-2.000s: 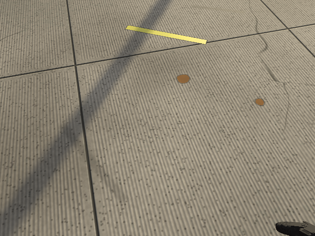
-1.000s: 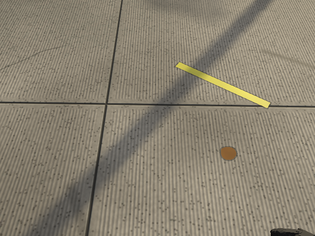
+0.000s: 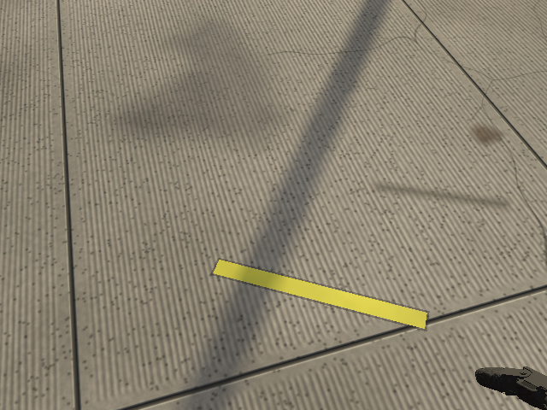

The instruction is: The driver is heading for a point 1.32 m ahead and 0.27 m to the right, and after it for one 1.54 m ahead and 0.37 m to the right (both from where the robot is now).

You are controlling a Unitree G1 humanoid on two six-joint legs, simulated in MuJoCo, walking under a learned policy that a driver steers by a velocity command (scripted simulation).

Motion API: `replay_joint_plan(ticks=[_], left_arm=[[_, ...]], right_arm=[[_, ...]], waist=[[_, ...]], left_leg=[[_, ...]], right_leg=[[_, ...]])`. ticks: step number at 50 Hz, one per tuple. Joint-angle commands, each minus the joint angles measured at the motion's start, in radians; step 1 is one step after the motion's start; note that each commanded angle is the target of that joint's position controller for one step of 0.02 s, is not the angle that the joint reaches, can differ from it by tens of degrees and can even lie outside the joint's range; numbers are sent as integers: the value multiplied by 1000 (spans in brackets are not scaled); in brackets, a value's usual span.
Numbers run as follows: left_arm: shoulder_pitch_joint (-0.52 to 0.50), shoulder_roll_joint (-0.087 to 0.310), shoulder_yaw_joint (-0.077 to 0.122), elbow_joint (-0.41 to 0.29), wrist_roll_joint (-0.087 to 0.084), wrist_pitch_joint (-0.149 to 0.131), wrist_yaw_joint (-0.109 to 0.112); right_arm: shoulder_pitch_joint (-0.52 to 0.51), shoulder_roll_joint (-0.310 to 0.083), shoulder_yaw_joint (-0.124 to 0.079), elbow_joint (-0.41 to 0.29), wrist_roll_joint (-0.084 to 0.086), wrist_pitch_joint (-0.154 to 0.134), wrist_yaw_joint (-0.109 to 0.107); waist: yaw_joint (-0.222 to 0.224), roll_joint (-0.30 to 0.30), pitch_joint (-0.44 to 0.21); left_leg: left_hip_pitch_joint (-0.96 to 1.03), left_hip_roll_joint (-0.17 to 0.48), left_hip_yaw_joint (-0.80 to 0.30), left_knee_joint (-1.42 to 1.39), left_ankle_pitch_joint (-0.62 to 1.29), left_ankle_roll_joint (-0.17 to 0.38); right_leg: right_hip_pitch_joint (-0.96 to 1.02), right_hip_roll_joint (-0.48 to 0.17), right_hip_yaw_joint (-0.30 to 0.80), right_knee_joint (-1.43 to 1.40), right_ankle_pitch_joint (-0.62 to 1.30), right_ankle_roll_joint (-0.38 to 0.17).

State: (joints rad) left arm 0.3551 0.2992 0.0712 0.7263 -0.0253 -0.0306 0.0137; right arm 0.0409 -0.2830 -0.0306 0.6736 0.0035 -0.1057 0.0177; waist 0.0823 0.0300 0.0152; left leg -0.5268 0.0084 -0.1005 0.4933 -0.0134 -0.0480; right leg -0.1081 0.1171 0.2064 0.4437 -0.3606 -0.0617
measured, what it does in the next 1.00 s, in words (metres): walks ahead, turning right: left foot, then right foot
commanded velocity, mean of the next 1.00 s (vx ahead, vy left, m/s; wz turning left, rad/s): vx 0.50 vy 0.00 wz -0.44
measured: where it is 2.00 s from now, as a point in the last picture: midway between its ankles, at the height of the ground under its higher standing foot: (396, 211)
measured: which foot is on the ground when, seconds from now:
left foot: up 0.00-0.02, down 0.04-0.56, up 0.58-1.00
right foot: down 0.00-0.04, up 0.06-0.54, down 0.56-1.00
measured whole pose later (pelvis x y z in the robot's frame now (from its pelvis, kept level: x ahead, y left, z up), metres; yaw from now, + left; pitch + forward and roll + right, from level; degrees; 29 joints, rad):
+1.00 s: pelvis +0.52 -0.13 +0.00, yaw -25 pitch +2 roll -2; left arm 0.32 0.29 0.05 0.75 0.00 -0.07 -0.01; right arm 0.10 -0.28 -0.02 0.73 0.02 -0.08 0.05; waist 0.06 0.05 0.02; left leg -0.61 0.06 -0.02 0.57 0.06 0.01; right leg 0.03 0.09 0.02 0.27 -0.33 -0.06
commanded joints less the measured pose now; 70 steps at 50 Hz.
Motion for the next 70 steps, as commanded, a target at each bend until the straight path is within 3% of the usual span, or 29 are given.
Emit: replay_joint_plan(ticks=[1, 2, 3, 4, 5, 6, 9, 14, 23, 25, 27, 28, 29, 30, 31, 33, 37, 44, 49, 52, 54, 55, 56, 57, 58, 59, 61, 64, 70], left_arm=[[-29, 118, 31, -62, 5, -4, 4], [-34, 62, 10, -77, 14, -9, -1], [87, -2, -11, -104, -4, -18, -1], [104, 70, -5, -100, -13, -22, 0], [23, 144, 15, -96, -12, -17, 0], [-44, 150, 19, -107, -1, -11, 1], [-80, 104, 22, -126, -1, -2, -13], [-138, 51, 7, -156, 5, 11, -20], [-353, 34, -4, -220, -1, -4, -71], [-325, 64, 12, -226, 5, 0, -74], [-112, 132, 54, -176, 7, 8, -66], [70, 199, 88, -128, 3, 18, -48], [54, 328, 105, -130, -9, 13, -36], [95, 259, 82, -163, -3, -4, -40], [63, 200, 62, -146, 8, -19, -44], [-63, 146, 43, -153, 8, -27, -41], [-133, 113, 26, -152, 24, -37, -26], [-40, 144, 23, -61, 22, -50, -15], [7, 159, 30, 4, 19, -42, -17], [-23, 177, 37, 10, 19, -27, -6], [-44, 164, 28, -7, 26, -14, 9], [49, 101, 4, -45, 43, -29, 10], [61, 53, -17, -39, 47, -53, -3], [-12, 133, -2, -55, 14, -79, -21], [-105, 138, -4, -85, -7, -94, -28], [-155, 129, -6, -100, 8, -102, -26], [-146, 128, 3, -102, 39, -93, -18], [-121, 96, -4, -95, 46, -71, -12], [-330, 50, -24, -133, 34, -78, -18]], right_arm=[[83, -148, -63, -43, 1, -29, -6], [209, -192, -78, -32, -17, -33, -14], [326, -282, -102, -6, -33, -21, -17], [345, -230, -94, 6, -7, -13, -9], [298, -157, -75, -8, -1, -8, -12], [252, -132, -65, -14, -8, 0, -15], [189, -86, -49, 3, -17, 2, -19], [204, -135, -68, 48, -12, -8, -18], [268, -201, -84, 114, 16, 27, -23], [262, -230, -93, 116, 26, 40, -28], [245, -242, -96, 111, 34, 53, -37], [256, -207, -81, 99, 18, 50, -41], [354, -56, -30, 35, -32, 29, -25], [269, -117, -32, 23, -3, -10, -12], [158, -175, -49, -8, 38, -29, -4], [141, -159, -43, -3, 6, -40, -14], [197, -131, -44, 25, -15, 2, -11], [2, -69, -12, -4, 10, 9, 9], [-71, -87, -16, -49, 19, 7, 36], [6, -111, -29, -47, 13, 11, 46], [243, -184, -71, 8, 7, 17, 35], [357, -294, -99, 8, 1, 20, 26], [396, -261, -93, 19, 23, 23, 28], [383, -197, -72, 14, 24, 26, 25], [332, -178, -68, -1, 15, 30, 18], [279, -167, -63, -11, 7, 33, 16], [219, -141, -52, -37, -5, 34, 8], [214, -155, -58, -38, 3, 34, -6], [291, -184, -72, -1, 20, 53, -33]], waist=[[-107, -151, -75], [-166, -86, -185], [-141, 190, -329], [-145, 262, -316], [-168, 143, -182], [-163, 72, -102], [-112, 92, -5], [-109, 50, 9], [-167, 35, 66], [-129, 60, 31], [2, 57, -92], [83, -6, -183], [-36, -307, -264], [35, -216, -430], [53, -153, -279], [-35, -51, -119], [-108, -73, -68], [-11, -91, 16], [9, -79, 65], [-44, -103, 5], [-165, -73, -154], [-156, 101, -297], [-158, 252, -395], [-191, 151, -327], [-189, 76, -208], [-160, -10, -105], [-99, 5, -58], [-73, 26, -44], [-147, 46, -17]], left_leg=[[281, -1, 26, -60, -43, 59], [500, 127, -86, -45, -89, 120], [847, 359, -489, -100, -276, 280], [863, 427, -723, -177, -522, 315], [750, 384, -594, -199, -567, 272], [636, 341, -447, -203, -457, 237], [429, 246, -195, -275, -211, 210], [430, 261, -18, -336, -9, 247], [565, 268, 212, -298, 159, 181], [607, 273, 253, -189, 462, 161], [556, 239, 307, 115, 686, 125], [341, 203, 310, 390, 485, 85], [-136, 19, 266, 767, -486, 20], [-252, -27, 24, 906, -589, 26], [-335, 23, 7, 899, -486, 46], [-240, 92, 14, 725, -350, 49], [-81, 116, 44, 566, -261, 1], [-37, 88, 86, 160, 173, 10], [-157, 66, 68, 70, 50, 80], [-47, 9, 116, 57, -85, 127], [321, -42, 131, 41, -29, 184], [708, 190, -251, 52, -21, 329], [903, 322, -686, -134, -197, 454], [883, 306, -652, -180, -354, 400], [759, 273, -528, -191, -349, 363], [606, 237, -435, -211, -255, 343], [440, 181, -344, -246, -74, 333], [335, 150, -258, -271, 62, 345], [244, 71, -180, -250, -12, 267]], right_leg=[[-80, -200, 203, 49, 280, -89], [-165, -147, 138, 271, 224, -53], [-486, -4, -17, 604, -101, 21], [-658, -64, -29, 783, -233, 38], [-704, -109, -23, 850, -144, 45], [-690, -141, -61, 854, -71, 51], [-601, -208, -85, 754, 36, 55], [-639, -233, -106, 600, 160, 80], [-554, -193, -229, 212, 317, 23], [-463, -140, -279, 187, 214, -17], [-162, -57, -322, 117, 218, -78], [149, -93, -215, 100, 248, -124], [506, -375, 335, 52, 143, -305], [561, -458, 640, -117, -47, -371], [468, -427, 498, -147, 6, -310], [175, -347, 288, -155, 199, -250], [-75, -293, 117, -217, 459, -246], [-89, -263, -71, -272, 345, -163], [133, -354, -86, -226, 405, -140], [202, -354, -139, -98, 753, -96], [95, -279, -230, 239, 956, -36], [-258, -180, -270, 615, 598, 36], [-530, -13, -172, 866, -162, 83], [-647, -82, -66, 929, -153, 61], [-675, -125, -83, 896, -82, 48], [-664, -160, -101, 804, -29, 43], [-553, -197, -104, 677, 33, 58], [-514, -195, -133, 551, 70, 104], [-389, -122, -151, 160, 434, 141]])
Keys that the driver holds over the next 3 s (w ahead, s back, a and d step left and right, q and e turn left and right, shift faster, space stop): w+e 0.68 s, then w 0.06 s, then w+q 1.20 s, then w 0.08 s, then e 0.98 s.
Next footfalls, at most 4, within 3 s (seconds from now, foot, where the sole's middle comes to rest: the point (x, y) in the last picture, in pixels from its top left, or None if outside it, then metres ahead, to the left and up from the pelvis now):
0.04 left None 0.19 0.13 -0.77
0.56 right None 0.41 -0.19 -0.77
1.08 left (358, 296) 0.78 -0.11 -0.77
1.56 right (448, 238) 0.99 -0.38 -0.77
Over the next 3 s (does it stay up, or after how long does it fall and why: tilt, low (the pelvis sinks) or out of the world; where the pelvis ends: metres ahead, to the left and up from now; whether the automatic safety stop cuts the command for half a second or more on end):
stays up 1.30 -0.19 0.00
